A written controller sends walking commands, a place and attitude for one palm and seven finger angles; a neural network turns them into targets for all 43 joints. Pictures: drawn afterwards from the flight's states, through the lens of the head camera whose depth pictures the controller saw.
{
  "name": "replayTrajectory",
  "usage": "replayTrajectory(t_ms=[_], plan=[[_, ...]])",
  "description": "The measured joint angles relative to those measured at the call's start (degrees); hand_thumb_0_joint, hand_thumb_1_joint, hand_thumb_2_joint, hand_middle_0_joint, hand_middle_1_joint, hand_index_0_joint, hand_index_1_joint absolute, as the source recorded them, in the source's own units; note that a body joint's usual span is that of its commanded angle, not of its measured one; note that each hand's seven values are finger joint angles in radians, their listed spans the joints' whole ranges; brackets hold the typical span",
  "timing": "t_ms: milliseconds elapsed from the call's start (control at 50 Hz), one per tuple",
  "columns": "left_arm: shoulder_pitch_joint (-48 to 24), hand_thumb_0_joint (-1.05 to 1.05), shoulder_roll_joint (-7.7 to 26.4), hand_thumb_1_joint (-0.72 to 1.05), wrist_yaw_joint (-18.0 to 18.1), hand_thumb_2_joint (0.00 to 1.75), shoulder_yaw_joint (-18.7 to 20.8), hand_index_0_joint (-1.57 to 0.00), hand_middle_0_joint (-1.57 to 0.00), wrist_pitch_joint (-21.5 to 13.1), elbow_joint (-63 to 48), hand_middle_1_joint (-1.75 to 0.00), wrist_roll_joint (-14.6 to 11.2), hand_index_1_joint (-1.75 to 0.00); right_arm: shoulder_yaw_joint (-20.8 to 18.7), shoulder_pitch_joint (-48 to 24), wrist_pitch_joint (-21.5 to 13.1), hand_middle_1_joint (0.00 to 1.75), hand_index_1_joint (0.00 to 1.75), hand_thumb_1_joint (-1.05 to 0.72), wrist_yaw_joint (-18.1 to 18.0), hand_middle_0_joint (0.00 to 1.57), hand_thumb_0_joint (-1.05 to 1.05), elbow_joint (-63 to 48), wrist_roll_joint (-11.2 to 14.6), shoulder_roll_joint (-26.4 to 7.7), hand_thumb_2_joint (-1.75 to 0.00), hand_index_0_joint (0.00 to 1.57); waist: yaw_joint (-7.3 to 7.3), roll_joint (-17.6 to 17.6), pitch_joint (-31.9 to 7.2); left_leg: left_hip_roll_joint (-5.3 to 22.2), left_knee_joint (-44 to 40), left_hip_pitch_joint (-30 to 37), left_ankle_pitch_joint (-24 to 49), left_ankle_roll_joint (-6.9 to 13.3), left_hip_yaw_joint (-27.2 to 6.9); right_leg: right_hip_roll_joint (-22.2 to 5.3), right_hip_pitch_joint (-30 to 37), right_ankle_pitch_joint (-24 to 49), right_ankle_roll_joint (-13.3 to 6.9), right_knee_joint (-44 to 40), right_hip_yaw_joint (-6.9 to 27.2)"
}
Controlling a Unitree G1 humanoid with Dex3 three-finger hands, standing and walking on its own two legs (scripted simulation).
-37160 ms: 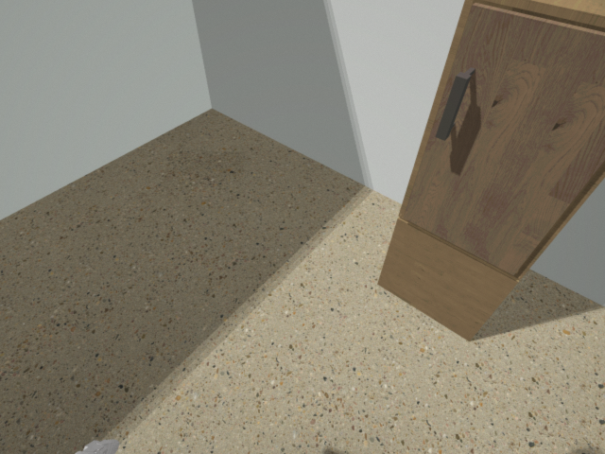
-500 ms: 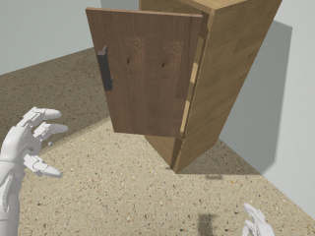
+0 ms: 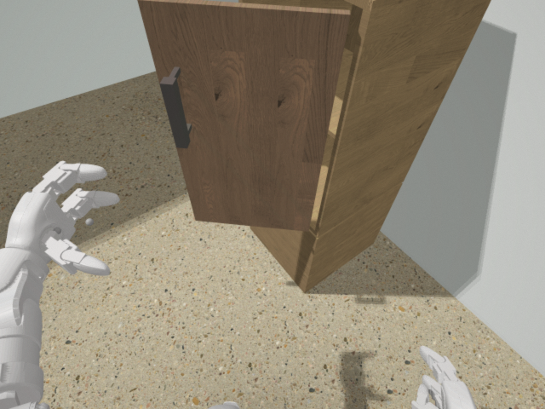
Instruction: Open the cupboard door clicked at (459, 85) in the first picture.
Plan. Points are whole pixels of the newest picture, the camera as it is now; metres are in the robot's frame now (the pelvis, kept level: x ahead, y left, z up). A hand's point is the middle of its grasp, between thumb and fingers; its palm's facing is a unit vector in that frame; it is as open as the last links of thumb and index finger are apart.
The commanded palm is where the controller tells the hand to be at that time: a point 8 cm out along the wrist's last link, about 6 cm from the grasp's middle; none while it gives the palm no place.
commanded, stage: move the hooked fingers beside the handle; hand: left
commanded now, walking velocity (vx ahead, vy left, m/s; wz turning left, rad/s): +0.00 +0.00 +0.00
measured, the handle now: (179, 108) +0.62 +0.23 +0.09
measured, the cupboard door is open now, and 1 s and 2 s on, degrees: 48 48 48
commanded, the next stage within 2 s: none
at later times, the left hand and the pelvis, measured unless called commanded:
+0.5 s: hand (111, 175) +0.42 +0.29 +0.10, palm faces -0.04 -1.00 +0.02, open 14.0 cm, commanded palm +0.40 +0.34 +0.10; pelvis +0.01 +0.02 -0.01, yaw -2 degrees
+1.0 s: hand (127, 142) +0.49 +0.28 +0.11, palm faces -0.03 -1.00 +0.00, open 14.0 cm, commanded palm +0.49 +0.33 +0.10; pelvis +0.01 +0.02 -0.02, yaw -3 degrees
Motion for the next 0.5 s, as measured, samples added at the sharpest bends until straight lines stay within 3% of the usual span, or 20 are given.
replayTrajectory(t_ms=[180,500], plan=[[-7.6,-0.01,3.9,-0.5,-2.0,0.3,2.2,-0.3,-0.3,-1.3,10.0,-1.2,1.3,-1.2,-0.6,2.4,2.3,0.3,0.3,-0.91,1.0,0.2,0.02,-0.2,-0.1,-0.7,-0.9,0.2,-2.03,-0.6,-0.9,0.5,1.3,-2.9,-1.0,0.2,1.2,0.3,-3.3,-0.5,0.2,1.4,1.2],[-15.6,-0.01,5.1,-0.5,-0.9,0.3,2.2,-0.3,-0.3,-4.2,17.8,-1.2,3.6,-1.2,-1.2,6.0,6.7,0.3,0.3,-0.91,2.1,0.2,0.02,0.4,-0.6,-0.7,-0.9,0.2,-3.85,-1.1,-1.9,0.1,2.5,-5.9,-2.1,1.4,2.0,-0.2,-6.3,-1.0,1.3,1.9,2.1]])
